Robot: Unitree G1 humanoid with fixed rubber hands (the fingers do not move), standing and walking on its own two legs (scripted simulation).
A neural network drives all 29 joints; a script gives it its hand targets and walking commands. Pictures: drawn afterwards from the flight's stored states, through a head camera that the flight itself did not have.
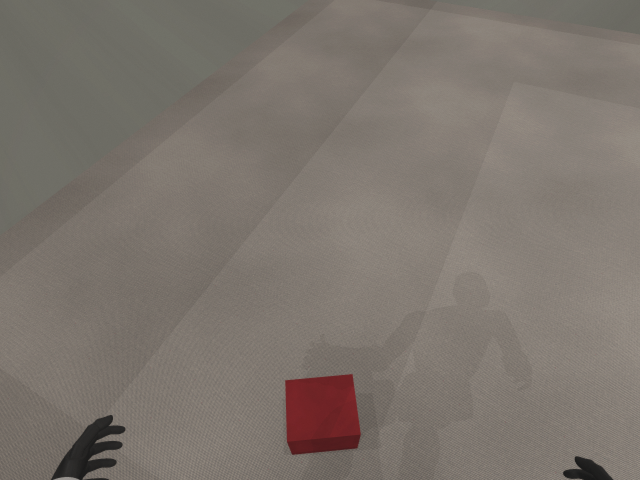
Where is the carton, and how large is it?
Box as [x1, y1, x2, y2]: [285, 374, 360, 454]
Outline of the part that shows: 352,374 285,380 287,442 292,454 357,447 360,432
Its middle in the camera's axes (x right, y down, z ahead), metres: +0.01 +0.50 +1.08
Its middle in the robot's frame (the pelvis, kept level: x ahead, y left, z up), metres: +0.37 +0.01 -0.68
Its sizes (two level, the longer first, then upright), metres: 0.185 0.152 0.167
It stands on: the floor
